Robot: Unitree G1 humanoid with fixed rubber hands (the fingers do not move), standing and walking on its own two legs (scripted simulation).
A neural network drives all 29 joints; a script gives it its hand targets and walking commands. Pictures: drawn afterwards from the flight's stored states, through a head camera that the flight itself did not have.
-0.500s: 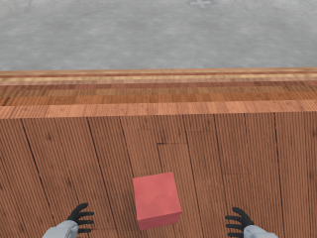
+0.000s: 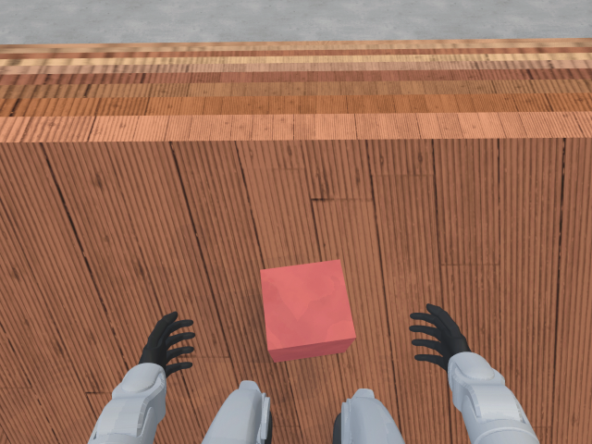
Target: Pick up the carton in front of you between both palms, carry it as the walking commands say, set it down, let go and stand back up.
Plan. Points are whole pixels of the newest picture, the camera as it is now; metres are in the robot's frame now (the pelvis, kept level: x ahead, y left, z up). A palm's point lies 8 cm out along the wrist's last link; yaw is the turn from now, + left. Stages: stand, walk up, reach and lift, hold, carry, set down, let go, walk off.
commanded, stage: reach and lift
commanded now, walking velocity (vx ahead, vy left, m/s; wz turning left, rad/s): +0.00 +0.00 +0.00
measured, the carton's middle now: (305, 314) +0.42 +0.01 -0.57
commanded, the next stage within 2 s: none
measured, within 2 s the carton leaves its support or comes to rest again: neither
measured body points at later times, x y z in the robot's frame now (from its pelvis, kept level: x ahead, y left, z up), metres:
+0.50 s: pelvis -0.04 -0.01 -0.05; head +0.22 -0.02 +0.31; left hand +0.40 +0.21 -0.14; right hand +0.48 -0.18 -0.14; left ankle +0.05 +0.12 -0.66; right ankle +0.05 -0.12 -0.66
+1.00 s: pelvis -0.04 -0.01 -0.18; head +0.29 -0.02 +0.12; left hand +0.40 +0.21 -0.34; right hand +0.47 -0.18 -0.35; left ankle +0.05 +0.12 -0.66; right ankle +0.05 -0.12 -0.66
